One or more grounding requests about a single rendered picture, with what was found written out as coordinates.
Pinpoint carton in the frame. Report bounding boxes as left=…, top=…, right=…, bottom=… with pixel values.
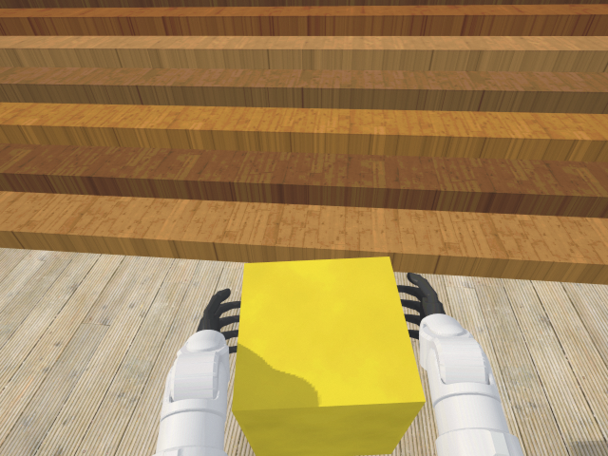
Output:
left=232, top=256, right=426, bottom=456

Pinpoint left robot forearm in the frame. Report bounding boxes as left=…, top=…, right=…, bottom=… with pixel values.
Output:
left=152, top=330, right=230, bottom=456

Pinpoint right robot forearm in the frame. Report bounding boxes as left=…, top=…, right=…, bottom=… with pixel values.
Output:
left=419, top=313, right=523, bottom=456

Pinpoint robot left hand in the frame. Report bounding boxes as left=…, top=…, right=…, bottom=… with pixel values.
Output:
left=197, top=289, right=241, bottom=354

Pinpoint robot right hand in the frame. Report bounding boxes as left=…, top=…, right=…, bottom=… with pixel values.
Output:
left=397, top=273, right=446, bottom=340

